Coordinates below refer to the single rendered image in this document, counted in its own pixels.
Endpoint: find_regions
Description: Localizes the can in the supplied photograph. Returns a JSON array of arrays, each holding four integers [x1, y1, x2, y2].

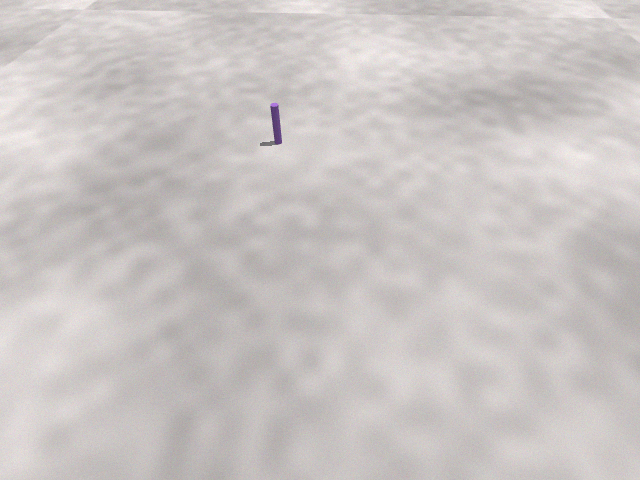
[[270, 103, 282, 144]]

